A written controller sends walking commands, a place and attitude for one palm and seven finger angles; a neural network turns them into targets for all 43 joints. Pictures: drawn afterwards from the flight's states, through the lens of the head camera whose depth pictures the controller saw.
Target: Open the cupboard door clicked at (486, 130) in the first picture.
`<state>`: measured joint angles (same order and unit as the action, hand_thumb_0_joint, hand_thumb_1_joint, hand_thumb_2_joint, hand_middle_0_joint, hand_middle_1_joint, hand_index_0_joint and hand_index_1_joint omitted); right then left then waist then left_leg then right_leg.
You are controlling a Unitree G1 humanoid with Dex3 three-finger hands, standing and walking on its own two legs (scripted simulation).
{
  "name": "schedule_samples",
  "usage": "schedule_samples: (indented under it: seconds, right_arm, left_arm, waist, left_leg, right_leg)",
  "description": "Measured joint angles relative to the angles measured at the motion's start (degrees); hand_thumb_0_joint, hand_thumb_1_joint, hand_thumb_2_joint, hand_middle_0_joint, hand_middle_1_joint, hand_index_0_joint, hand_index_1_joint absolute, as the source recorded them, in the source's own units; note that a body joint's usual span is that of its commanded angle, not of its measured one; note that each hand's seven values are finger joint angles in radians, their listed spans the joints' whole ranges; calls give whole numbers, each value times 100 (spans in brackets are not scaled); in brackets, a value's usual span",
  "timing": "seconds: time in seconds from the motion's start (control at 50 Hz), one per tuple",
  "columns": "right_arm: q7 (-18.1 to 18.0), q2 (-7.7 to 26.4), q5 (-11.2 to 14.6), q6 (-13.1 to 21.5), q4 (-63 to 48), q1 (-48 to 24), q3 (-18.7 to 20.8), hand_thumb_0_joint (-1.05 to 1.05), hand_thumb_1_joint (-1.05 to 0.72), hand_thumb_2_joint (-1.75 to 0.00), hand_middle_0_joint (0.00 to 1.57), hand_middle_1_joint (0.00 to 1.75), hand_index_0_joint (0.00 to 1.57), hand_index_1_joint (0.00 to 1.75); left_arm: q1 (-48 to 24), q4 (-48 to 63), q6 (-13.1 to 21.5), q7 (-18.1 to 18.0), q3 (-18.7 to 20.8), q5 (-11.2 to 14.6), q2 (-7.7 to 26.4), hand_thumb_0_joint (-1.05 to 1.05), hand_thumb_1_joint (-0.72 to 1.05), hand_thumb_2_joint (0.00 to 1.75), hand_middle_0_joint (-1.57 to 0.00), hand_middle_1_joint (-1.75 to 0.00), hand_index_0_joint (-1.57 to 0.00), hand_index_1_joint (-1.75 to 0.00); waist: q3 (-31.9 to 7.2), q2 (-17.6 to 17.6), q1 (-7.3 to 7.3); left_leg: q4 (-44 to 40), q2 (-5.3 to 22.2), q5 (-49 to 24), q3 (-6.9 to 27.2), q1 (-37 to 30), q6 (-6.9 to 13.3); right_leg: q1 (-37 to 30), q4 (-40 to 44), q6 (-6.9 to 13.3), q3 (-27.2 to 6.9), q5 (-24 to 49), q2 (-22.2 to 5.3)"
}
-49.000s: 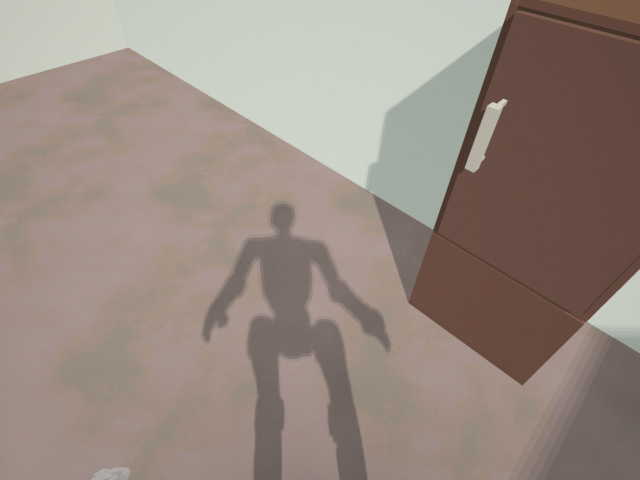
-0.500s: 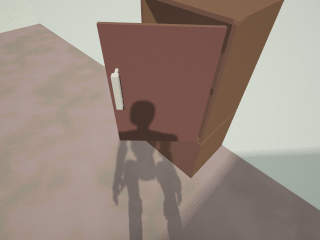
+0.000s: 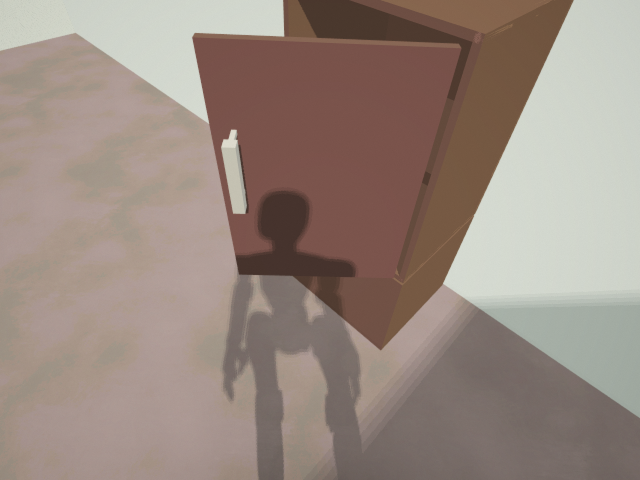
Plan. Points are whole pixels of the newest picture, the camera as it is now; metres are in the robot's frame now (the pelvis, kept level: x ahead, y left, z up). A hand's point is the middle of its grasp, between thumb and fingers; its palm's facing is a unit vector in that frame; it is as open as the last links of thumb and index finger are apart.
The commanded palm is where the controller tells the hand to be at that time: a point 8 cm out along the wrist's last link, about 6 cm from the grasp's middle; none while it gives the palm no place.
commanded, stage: look again from close up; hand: left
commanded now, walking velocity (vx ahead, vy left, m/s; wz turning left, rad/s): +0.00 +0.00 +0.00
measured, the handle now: (236, 172) +0.63 +0.20 +0.01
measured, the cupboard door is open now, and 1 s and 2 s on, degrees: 44 44 44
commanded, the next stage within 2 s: shuffle to correct the standing spot in 0.24 s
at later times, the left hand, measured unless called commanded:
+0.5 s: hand out of the picture -0.01 +0.15 -0.18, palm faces +0.03 -0.99 -0.14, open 7.3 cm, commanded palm none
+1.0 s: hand out of the picture +0.05 +0.14 -0.19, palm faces +0.10 -0.99 -0.09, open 7.3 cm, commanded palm none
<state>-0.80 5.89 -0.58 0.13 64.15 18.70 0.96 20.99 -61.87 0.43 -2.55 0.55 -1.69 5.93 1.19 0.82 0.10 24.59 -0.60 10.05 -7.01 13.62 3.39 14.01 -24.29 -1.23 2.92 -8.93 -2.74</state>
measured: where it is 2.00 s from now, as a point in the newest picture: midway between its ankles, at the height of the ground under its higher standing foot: outside the picture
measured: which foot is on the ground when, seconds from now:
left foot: down 0.00-1.00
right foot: down 0.00-0.94, up 0.96-1.00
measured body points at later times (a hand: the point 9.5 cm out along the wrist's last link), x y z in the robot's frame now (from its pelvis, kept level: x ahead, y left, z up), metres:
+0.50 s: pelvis +0.02 +0.00 +0.00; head +0.01 +0.01 +0.45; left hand -0.01 +0.20 -0.17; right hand +0.00 -0.21 -0.16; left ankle +0.04 +0.08 -0.74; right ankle +0.04 -0.13 -0.74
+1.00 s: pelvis +0.12 +0.02 -0.01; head +0.15 +0.05 +0.44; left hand +0.05 +0.20 -0.18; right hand +0.12 -0.21 -0.15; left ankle +0.04 +0.07 -0.74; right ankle +0.06 -0.13 -0.72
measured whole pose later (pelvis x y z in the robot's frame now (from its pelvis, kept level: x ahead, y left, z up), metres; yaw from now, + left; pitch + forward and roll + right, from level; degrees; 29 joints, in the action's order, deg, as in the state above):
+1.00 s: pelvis +0.12 +0.02 -0.01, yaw +2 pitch +0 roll -2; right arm -3.5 6.0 -0.6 2.4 63.9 17.3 0.6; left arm 22.7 -64.5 -1.0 -2.8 1.4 -1.2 5.0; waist 2.5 2.5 -0.3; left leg 30.9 -0.1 22.7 -6.7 7.7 4.3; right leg 13.9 -41.5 -0.7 3.7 -26.8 -2.4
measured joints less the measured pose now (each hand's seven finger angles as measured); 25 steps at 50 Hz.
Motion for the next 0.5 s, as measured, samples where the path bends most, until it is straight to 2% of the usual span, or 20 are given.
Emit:
schedule_samples:
  seconds: [0.42,0.5]
  right_arm:
    - [-24,70,3,40,39,-132,-7,0,-91,-90,20,30,20,30]
    - [-18,49,-19,10,64,-36,17,0,-91,-90,20,30,20,30]
  left_arm:
    - [-23,-100,19,11,-30,0,2,0,91,90,-20,-30,-20,-30]
    - [44,-122,-23,54,14,-38,5,0,91,90,-20,-30,-20,-30]
  waist:
    - [8,32,-12]
    - [-96,31,-8]
  left_leg:
    - [-125,-34,54,-57,-180,22]
    - [-53,-35,189,-57,-214,15]
  right_leg:
    - [-141,87,-42,-65,-45,-20]
    - [-123,-109,17,-74,-359,-20]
